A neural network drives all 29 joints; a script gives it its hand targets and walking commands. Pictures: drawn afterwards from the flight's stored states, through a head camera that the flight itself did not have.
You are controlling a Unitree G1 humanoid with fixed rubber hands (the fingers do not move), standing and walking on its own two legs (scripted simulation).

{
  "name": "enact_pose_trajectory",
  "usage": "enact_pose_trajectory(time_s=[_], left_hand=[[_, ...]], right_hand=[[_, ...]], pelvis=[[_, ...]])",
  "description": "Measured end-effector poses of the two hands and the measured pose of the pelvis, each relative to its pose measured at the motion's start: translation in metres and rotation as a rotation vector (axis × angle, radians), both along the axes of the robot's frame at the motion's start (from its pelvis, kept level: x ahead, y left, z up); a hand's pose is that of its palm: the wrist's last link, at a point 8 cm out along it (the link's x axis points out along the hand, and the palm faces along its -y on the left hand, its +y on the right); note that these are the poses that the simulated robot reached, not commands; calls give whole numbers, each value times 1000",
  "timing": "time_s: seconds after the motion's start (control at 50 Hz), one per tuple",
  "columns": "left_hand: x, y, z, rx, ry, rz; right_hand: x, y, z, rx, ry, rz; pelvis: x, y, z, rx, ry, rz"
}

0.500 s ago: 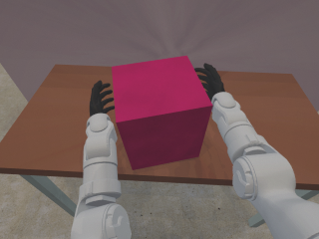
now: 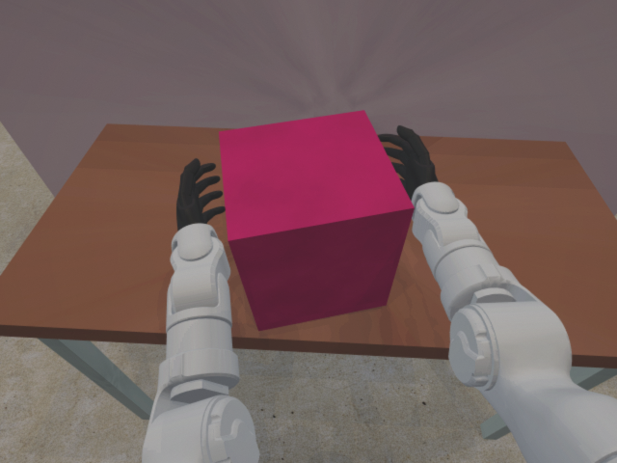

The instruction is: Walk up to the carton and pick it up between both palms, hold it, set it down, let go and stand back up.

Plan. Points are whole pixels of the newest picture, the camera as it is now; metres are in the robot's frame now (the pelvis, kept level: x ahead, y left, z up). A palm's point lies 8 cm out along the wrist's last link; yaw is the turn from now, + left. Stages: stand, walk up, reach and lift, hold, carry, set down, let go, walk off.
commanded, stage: set down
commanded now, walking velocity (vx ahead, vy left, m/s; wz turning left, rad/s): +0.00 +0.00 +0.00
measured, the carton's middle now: (309, 225) +0.43 +0.06 +0.06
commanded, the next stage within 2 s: none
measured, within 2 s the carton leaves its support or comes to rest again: neither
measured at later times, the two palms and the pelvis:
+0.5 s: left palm (197, 223) +0.36 +0.20 +0.12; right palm (420, 186) +0.45 -0.09 +0.13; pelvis +0.00 +0.00 +0.00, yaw +0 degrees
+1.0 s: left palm (186, 231) +0.37 +0.22 +0.09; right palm (420, 200) +0.46 -0.10 +0.10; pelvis +0.00 +0.00 +0.00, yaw +0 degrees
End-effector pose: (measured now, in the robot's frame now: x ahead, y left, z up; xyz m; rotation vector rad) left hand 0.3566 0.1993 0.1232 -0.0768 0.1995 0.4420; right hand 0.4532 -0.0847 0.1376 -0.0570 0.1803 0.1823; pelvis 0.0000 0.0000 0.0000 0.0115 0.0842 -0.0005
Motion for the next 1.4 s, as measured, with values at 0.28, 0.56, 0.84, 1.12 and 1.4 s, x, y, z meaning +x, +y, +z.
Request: enact_pose_trajectory(time_s=[0.28, 0.56, 0.84, 1.12, 1.4], left_hand=[[1, -3, 0, 13, -13, -2], [1, -2, -2, 15, -21, -2], [4, 14, -27, 31, 69, 10], [21, 7, -37, 15, 53, -30], [-14, 3, -38, 41, 112, -21]], right_hand=[[-1, -3, -3, 17, -3, -2], [0, -3, -4, 21, -8, 2], [1, -15, -13, 15, 20, 3], [7, -12, -43, -19, 90, 27], [-12, -60, -21, -27, 43, -33]], pelvis=[[0, 0, 0, 0, 1, 0], [1, 0, 0, 0, 2, 0], [2, -1, 0, 1, 10, 0], [-3, 5, -1, -7, 95, -1], [-24, 2, -1, -13, 71, -7]])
